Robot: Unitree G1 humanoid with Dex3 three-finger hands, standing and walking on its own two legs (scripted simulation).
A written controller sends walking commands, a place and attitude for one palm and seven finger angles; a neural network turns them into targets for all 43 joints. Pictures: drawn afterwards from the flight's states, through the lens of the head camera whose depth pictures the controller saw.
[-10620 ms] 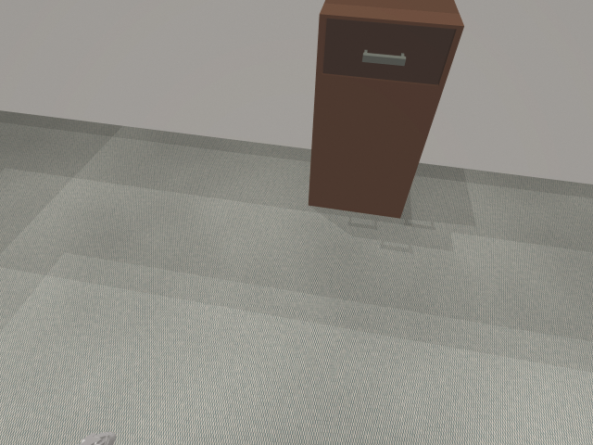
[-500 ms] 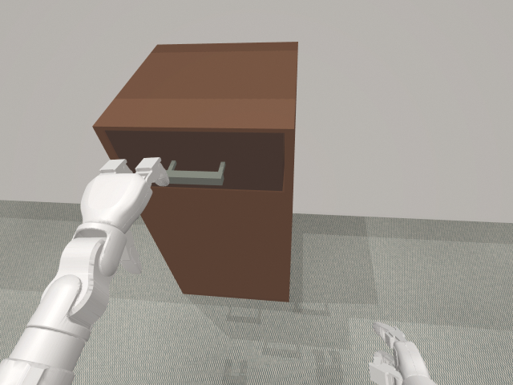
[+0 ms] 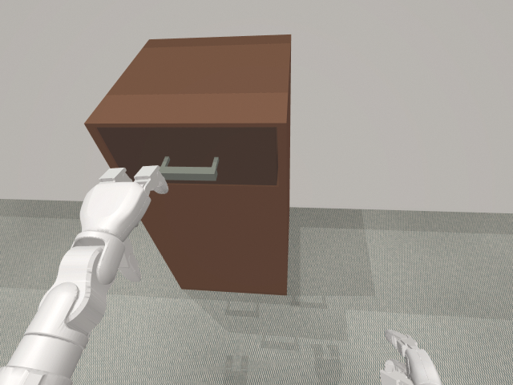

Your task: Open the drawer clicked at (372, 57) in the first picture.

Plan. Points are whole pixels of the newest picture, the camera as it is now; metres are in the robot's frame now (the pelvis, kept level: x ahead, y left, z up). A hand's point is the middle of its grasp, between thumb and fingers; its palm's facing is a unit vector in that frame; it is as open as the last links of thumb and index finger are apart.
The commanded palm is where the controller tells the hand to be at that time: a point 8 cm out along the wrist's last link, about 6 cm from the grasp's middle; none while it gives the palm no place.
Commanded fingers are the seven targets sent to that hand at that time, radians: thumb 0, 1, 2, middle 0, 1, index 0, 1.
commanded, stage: move the hooked fingers above the handle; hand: left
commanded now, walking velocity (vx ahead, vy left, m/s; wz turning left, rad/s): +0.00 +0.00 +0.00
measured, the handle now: (188, 167) +0.55 +0.25 -0.01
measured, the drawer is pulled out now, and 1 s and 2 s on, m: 0.00 0.00 0.00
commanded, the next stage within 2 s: none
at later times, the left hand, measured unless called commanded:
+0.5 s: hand (154, 202) +0.37 +0.24 +0.07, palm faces +0.00 -0.04 -1.00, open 13.8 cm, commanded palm +0.36 +0.25 +0.13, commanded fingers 0.00 -0.50 0.30 -0.30 -1.20 -0.30 -1.20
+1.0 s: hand (162, 186) +0.43 +0.25 +0.06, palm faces -0.02 -0.02 -1.00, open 13.9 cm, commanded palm +0.42 +0.25 +0.11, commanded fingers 0.00 -0.50 0.30 -0.30 -1.20 -0.30 -1.20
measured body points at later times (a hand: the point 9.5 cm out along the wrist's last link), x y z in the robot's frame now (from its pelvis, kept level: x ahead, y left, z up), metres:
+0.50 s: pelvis +0.00 -0.01 -0.01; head +0.04 -0.04 +0.44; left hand +0.37 +0.24 +0.13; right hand +0.15 -0.26 -0.13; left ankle -0.03 +0.10 -0.74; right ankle +0.02 -0.11 -0.74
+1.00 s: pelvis +0.01 +0.00 -0.01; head +0.06 -0.01 +0.43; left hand +0.42 +0.25 +0.11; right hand +0.11 -0.26 -0.14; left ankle -0.03 +0.10 -0.74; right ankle +0.02 -0.11 -0.74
